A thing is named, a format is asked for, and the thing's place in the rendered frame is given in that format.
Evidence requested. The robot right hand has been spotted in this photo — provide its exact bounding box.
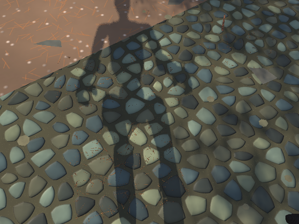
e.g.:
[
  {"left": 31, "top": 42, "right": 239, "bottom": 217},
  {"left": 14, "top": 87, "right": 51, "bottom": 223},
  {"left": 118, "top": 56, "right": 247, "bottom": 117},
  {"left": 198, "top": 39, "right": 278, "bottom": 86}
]
[{"left": 285, "top": 214, "right": 299, "bottom": 224}]

